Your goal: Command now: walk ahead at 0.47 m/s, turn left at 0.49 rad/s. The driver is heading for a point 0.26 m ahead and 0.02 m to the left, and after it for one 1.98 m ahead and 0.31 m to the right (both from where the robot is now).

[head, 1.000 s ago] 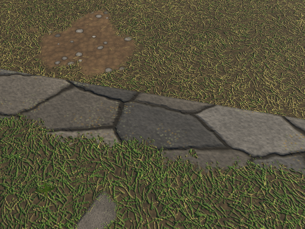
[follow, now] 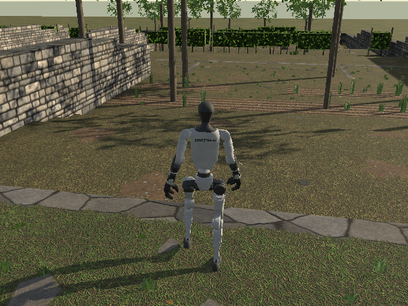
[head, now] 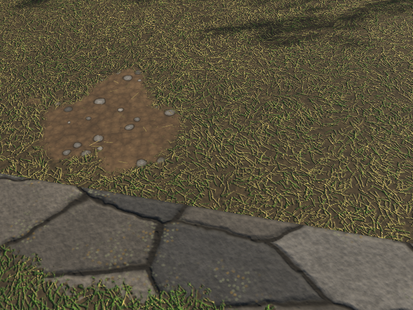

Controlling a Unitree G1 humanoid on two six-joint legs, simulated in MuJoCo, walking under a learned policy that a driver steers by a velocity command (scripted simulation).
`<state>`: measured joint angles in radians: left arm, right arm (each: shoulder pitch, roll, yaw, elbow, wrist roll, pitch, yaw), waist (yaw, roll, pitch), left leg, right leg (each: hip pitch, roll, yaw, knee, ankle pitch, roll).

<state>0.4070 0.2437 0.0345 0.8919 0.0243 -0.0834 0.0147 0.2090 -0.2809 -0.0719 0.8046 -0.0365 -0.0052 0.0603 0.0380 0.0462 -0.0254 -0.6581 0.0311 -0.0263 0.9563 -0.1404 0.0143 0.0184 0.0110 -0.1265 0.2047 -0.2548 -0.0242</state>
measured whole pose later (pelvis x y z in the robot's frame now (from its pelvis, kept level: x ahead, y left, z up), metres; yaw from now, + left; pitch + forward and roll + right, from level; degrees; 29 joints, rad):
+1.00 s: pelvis +0.52 -0.02 +0.00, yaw -21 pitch +0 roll +0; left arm 0.38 0.25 0.07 0.89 0.00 -0.04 0.00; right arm 0.12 -0.26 -0.04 0.76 -0.04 -0.02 0.01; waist 0.04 0.03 0.04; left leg -0.64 0.13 -0.04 0.93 -0.16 -0.04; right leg -0.13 0.15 0.04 0.32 -0.19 -0.14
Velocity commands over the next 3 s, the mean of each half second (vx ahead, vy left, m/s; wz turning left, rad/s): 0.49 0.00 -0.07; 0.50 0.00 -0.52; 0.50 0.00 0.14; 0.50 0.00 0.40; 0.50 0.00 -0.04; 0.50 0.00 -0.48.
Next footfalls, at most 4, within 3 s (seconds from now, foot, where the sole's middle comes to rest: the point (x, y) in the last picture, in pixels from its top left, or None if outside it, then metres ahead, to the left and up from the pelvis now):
0.18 left None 0.24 0.14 -0.78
0.72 right None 0.52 -0.06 -0.78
1.26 left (233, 235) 0.80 0.00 -0.78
1.86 right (289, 185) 1.14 -0.26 -0.93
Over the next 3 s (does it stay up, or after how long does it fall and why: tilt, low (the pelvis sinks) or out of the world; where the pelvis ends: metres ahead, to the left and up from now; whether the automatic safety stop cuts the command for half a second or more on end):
stays up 1.57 -0.25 -0.15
